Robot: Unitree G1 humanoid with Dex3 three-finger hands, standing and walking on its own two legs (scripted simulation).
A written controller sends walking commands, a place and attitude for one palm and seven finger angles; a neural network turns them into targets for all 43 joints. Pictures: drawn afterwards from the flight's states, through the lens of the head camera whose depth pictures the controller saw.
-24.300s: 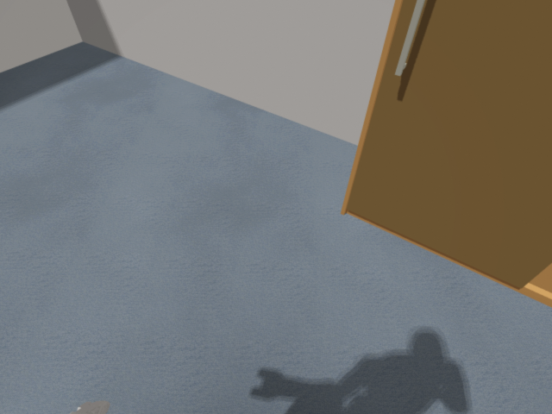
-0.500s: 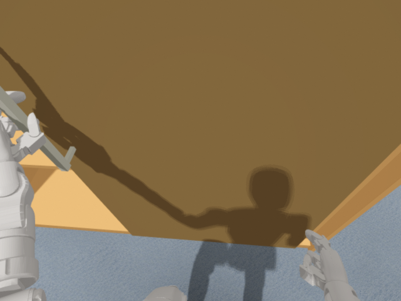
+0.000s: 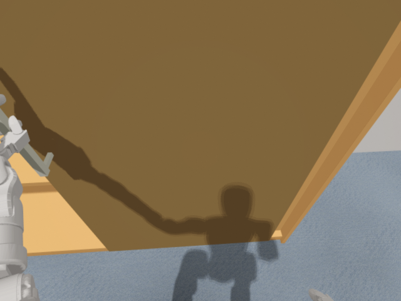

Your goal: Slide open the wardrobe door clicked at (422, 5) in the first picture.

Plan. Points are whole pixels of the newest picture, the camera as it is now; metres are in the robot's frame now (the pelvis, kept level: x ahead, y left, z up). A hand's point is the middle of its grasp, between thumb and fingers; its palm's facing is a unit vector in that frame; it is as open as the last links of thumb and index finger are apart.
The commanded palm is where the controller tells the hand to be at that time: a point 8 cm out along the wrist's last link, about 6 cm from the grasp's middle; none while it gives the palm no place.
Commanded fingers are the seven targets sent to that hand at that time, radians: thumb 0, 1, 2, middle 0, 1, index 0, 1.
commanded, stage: stop walking and hold the door there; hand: left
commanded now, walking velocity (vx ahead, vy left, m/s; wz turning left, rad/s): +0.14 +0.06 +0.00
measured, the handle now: (8, 116) +0.41 +0.39 +0.16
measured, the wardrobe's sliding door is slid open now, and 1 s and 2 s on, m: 0.68 0.68 0.68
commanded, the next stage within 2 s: loosen the grip on the handle in 1.92 s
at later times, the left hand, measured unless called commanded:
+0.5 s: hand (18, 135) +0.37 +0.35 +0.15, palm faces +0.55 -0.80 -0.25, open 6.6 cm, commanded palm +0.32 +0.37 +0.14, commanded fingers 0.00 0.90 0.90 -0.45 -1.40 -0.45 -1.40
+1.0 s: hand (17, 137) +0.37 +0.36 +0.14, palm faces +0.28 -0.94 -0.18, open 5.9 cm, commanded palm +0.34 +0.37 +0.14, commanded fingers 0.00 0.90 0.90 -0.45 -1.40 -0.45 -1.40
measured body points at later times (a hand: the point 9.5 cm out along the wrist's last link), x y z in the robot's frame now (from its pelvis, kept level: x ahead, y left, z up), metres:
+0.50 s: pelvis -0.01 +0.03 -0.01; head +0.01 +0.02 +0.44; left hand +0.33 +0.39 +0.17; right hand +0.13 -0.24 -0.12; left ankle +0.06 +0.12 -0.73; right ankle -0.01 -0.12 -0.74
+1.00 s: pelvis -0.04 +0.16 -0.01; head +0.03 +0.15 +0.43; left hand +0.35 +0.41 +0.15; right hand +0.12 -0.08 -0.13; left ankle +0.02 +0.33 -0.70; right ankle -0.10 -0.01 -0.73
